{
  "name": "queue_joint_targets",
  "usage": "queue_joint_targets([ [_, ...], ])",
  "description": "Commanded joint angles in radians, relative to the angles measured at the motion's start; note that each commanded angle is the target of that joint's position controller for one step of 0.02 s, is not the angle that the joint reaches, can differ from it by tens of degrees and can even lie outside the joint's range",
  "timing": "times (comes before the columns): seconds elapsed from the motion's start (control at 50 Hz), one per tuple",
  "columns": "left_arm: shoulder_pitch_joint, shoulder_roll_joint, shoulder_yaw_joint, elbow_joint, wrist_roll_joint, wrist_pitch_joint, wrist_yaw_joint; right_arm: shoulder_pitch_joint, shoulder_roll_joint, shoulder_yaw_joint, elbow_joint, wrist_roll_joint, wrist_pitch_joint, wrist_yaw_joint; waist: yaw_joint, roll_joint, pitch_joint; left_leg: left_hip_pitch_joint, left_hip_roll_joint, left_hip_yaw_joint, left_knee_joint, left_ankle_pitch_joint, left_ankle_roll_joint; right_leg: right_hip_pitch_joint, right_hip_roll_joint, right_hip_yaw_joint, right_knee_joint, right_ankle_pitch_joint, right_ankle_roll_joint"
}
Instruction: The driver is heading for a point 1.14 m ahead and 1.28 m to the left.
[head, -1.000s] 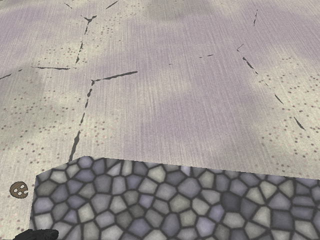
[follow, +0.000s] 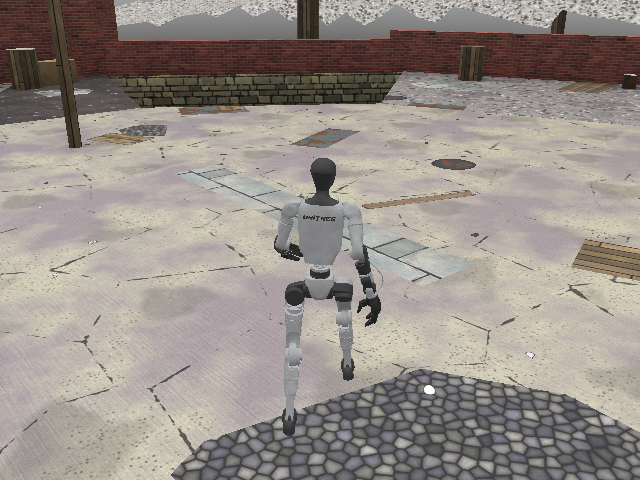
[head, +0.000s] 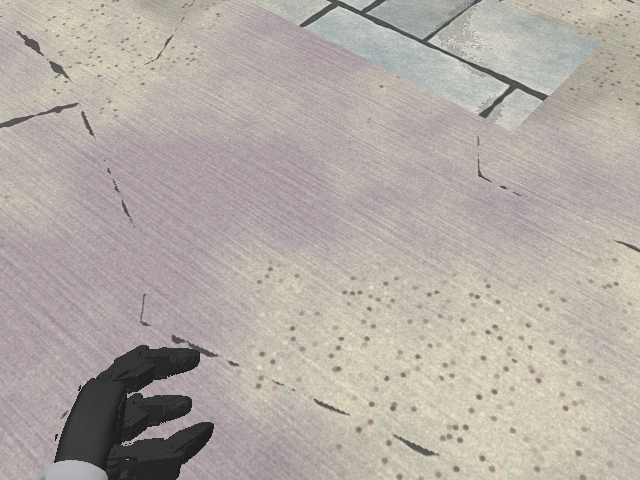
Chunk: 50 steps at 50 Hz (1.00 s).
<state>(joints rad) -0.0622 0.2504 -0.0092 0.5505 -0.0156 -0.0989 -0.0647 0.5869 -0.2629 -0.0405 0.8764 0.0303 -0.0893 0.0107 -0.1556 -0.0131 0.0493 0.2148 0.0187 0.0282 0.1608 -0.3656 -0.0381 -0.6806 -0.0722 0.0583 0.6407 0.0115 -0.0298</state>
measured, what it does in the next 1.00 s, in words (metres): walks ahead, turning left: right foot, then left foot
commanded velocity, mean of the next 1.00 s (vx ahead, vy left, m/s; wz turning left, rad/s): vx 0.95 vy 0.00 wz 0.85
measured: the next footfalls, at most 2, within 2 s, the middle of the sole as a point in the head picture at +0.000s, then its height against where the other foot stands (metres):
right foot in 0.06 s outside the picture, level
left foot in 0.50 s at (211, 418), level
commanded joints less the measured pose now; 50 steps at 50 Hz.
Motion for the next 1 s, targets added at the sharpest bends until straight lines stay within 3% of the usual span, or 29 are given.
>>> queue_joint_targets([
  [0.02,0.115,0.192,0.085,-0.039,-0.013,-0.021,0.012,-0.088,-0.248,-0.042,-0.068,-0.011,0.001,-0.01,0.231,0.165,-0.046,-0.221,0.215,-0.115,0.173,0.897,0.173,0.423,0.102,-0.069,-0.069,-0.091,-0.028],
  [0.04,0.294,0.228,0.109,0.0,-0.014,-0.011,0.029,-0.106,-0.247,-0.036,-0.068,-0.022,0.009,-0.014,0.347,0.194,-0.155,-0.345,0.175,-0.08,0.416,0.921,0.134,0.689,0.093,-0.076,-0.043,-0.122,-0.037],
  [0.06,0.515,0.294,0.131,0.046,-0.003,0.007,0.054,-0.109,-0.167,-0.01,-0.102,-0.053,0.005,-0.019,0.424,0.103,-0.33,-0.615,0.125,-0.086,0.773,0.608,0.097,1.052,-0.115,0.135,0.032,-0.271,-0.061],
  [0.08,0.555,0.375,0.14,0.076,0.033,-0.001,0.042,0.066,0.032,0.039,-0.136,-0.007,-0.018,-0.015,0.285,-0.282,-0.578,-0.861,-0.008,-0.157,1.128,-0.114,0.08,1.271,-0.347,0.674,-0.176,-0.753,-0.196],
  [0.1,0.551,0.27,0.118,0.087,0.024,-0.002,0.038,-0.047,-0.068,0.014,-0.142,0.045,-0.024,-0.02,0.319,-0.252,-0.491,-0.964,0.015,-0.197,1.254,-0.092,0.089,1.17,-0.328,0.798,-0.365,-0.877,-0.173],
  [0.12,0.495,0.206,0.101,0.109,0.01,-0.006,0.042,-0.182,-0.112,-0.005,-0.177,0.061,-0.02,-0.028,0.319,-0.192,-0.268,-1.075,0.047,-0.156,1.29,-0.027,0.088,1.042,-0.313,0.632,-0.372,-0.735,-0.143],
  [0.14,0.438,0.165,0.091,0.122,0.014,-0.009,0.042,-0.245,-0.105,-0.003,-0.188,0.038,-0.014,-0.033,0.289,-0.078,-0.165,-1.058,0.097,-0.142,1.247,0.045,0.09,0.892,-0.287,0.471,-0.362,-0.536,-0.13],
  [0.16,0.389,0.128,0.085,0.136,0.031,-0.013,0.042,-0.251,-0.091,-0.008,-0.19,0.015,-0.003,-0.028,0.238,-0.079,-0.108,-1.0,0.13,-0.141,1.199,0.095,0.086,0.755,-0.254,0.351,-0.374,-0.409,-0.133],
  [0.2,0.307,0.055,0.077,0.16,0.04,-0.019,0.043,-0.226,-0.052,-0.013,-0.183,0.023,0.04,-0.009,0.168,-0.105,-0.062,-0.901,0.176,-0.151,1.155,0.111,0.084,0.615,-0.207,0.177,-0.425,-0.307,-0.117],
  [0.26,0.254,0.085,0.087,0.183,0.021,-0.029,0.051,-0.284,-0.019,-0.006,-0.22,0.013,0.081,0.002,0.126,-0.091,0.053,-0.957,0.2,-0.138,1.098,0.151,0.066,0.514,-0.226,-0.005,-0.494,-0.146,-0.111],
  [0.4,0.278,0.238,0.119,0.189,0.023,-0.022,0.075,-0.483,-0.076,-0.003,-0.281,0.002,0.061,0.062,0.144,0.048,0.135,-0.857,0.117,0.043,0.658,0.493,0.121,0.609,-0.162,-0.329,-0.546,0.135,-0.057],
  [0.44,0.298,0.299,0.134,0.185,0.012,0.003,0.073,-0.446,-0.143,-0.031,-0.281,0.013,0.06,0.065,0.103,-0.006,0.056,-0.732,0.009,0.151,0.636,0.425,0.154,0.737,-0.162,-0.346,-0.397,0.677,-0.04],
  [0.48,0.283,0.309,0.134,0.161,0.005,0.029,0.074,-0.205,-0.261,-0.093,-0.231,0.031,0.087,0.051,-0.049,-0.071,-0.125,-0.383,-0.1,0.198,0.7,0.303,0.208,0.729,-0.153,-0.337,0.015,1.173,-0.047],
  [0.5,0.253,0.323,0.136,0.147,-0.02,0.021,0.073,0.011,-0.296,-0.118,-0.179,0.027,0.101,0.04,-0.151,-0.077,-0.187,-0.073,-0.092,0.106,0.614,0.285,0.253,0.517,-0.162,-0.308,0.308,1.018,-0.022],
  [0.52,0.278,0.143,0.083,0.153,0.009,0.003,0.064,0.033,-0.323,-0.116,-0.145,0.04,0.112,0.026,-0.081,0.214,-0.076,-0.002,-0.026,-0.089,0.584,0.235,0.308,0.258,0.029,-0.275,0.8,-0.21,0.031],
  [0.54,0.397,0.041,0.048,0.061,-0.002,-0.042,0.053,-0.096,-0.362,-0.1,-0.203,-0.008,0.078,0.035,0.132,0.428,-0.227,0.146,0.145,-0.718,0.298,-0.08,0.516,-0.089,0.192,-0.06,1.064,-0.642,0.05],
  [0.56,0.267,0.172,0.058,0.033,-0.01,-0.074,0.052,-0.12,-0.272,-0.087,-0.252,-0.014,0.047,0.043,0.049,0.227,-0.292,0.137,0.217,-0.894,0.098,-0.342,0.461,-0.13,0.114,0.097,0.962,-0.515,-0.013],
  [0.58,0.154,0.193,0.069,0.009,-0.032,-0.084,0.058,-0.115,-0.248,-0.081,-0.237,-0.016,0.024,0.046,0.054,0.088,-0.136,-0.008,0.209,-0.892,0.027,-0.386,0.403,-0.148,0.097,0.073,0.86,-0.441,-0.037],
  [0.6,0.159,0.164,0.063,0.016,-0.021,-0.085,0.067,-0.169,-0.239,-0.077,-0.235,-0.018,0.004,0.051,0.123,-0.026,-0.071,-0.161,0.196,-0.856,0.038,-0.306,0.386,-0.092,0.061,0.092,0.765,-0.38,-0.034],
  [0.64,0.191,0.162,0.066,0.047,0.022,-0.062,0.071,-0.255,-0.191,-0.062,-0.259,-0.023,-0.01,0.043,0.177,-0.043,-0.028,-0.4,0.075,-0.598,0.117,0.038,0.36,0.093,0.011,0.112,0.631,-0.331,-0.01],
  [0.66,0.227,0.147,0.07,0.043,0.023,-0.047,0.068,-0.284,-0.195,-0.061,-0.26,-0.02,-0.005,0.03,0.218,0.008,-0.04,-0.418,0.073,-0.586,0.08,-0.009,0.374,0.095,0.006,0.114,0.558,-0.328,0.019],
  [0.74,0.018,0.095,0.054,-0.011,0.036,-0.026,0.068,-0.244,-0.153,-0.049,-0.245,0.007,0.004,-0.019,0.131,-0.012,0.06,-0.586,-0.007,-0.424,0.053,0.123,0.338,0.15,0.028,0.044,0.188,-0.126,0.1],
  [0.8,-0.076,0.068,0.054,-0.05,0.015,-0.035,0.052,-0.222,-0.184,-0.063,-0.226,0.007,0.023,-0.032,0.071,0.061,0.032,-0.658,-0.035,-0.396,0.068,0.062,0.269,0.325,0.095,0.004,-0.043,0.094,0.126],
  [0.88,-0.06,0.155,0.095,-0.054,-0.012,-0.047,0.051,-0.197,-0.17,-0.075,-0.199,0.017,0.037,-0.046,0.082,0.124,0.022,-0.447,-0.005,-0.495,0.221,0.121,0.209,0.34,0.095,0.071,-0.181,0.067,0.115],
  [0.92,0.108,0.201,0.129,-0.021,-0.001,-0.055,0.059,-0.223,-0.168,-0.082,-0.212,0.009,0.057,-0.047,0.181,0.134,-0.086,-0.372,-0.044,-0.471,0.475,0.421,0.137,0.506,0.101,0.033,-0.208,0.037,0.073],
  [0.94,0.313,0.219,0.135,0.01,0.011,-0.05,0.063,-0.253,-0.116,-0.063,-0.246,-0.012,0.064,-0.041,0.275,0.126,-0.26,-0.464,-0.071,-0.423,0.748,0.382,0.09,0.785,-0.009,0.089,-0.113,0.04,0.031],
  [0.96,0.377,0.302,0.137,0.019,0.059,-0.04,0.061,-0.041,0.044,-0.023,-0.278,-0.009,0.072,-0.036,0.15,-0.286,-0.458,-0.785,-0.205,-0.305,1.122,-0.355,0.036,1.157,-0.33,0.562,-0.151,0.16,-0.118],
  [0.98,0.387,0.287,0.139,0.038,0.043,-0.027,0.043,0.027,-0.08,-0.025,-0.282,0.021,0.073,-0.029,0.134,-0.452,-0.547,-0.926,-0.09,-0.264,1.311,-0.284,0.019,1.191,-0.423,0.867,-0.231,-0.124,-0.205],
  [1.0,0.303,0.173,0.115,-0.006,0.041,-0.011,0.055,-0.106,-0.156,-0.044,-0.28,0.022,0.085,-0.031,0.181,-0.297,-0.388,-0.977,-0.036,-0.228,1.345,-0.188,-0.005,1.06,-0.345,0.671,-0.255,-0.151,-0.181],
])
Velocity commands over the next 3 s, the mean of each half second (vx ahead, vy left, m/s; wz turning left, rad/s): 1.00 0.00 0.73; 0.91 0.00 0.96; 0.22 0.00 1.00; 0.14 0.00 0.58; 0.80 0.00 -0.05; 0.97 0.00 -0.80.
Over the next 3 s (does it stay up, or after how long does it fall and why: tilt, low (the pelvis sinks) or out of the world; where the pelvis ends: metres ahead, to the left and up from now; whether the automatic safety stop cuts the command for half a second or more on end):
stays up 0.94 1.07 0.01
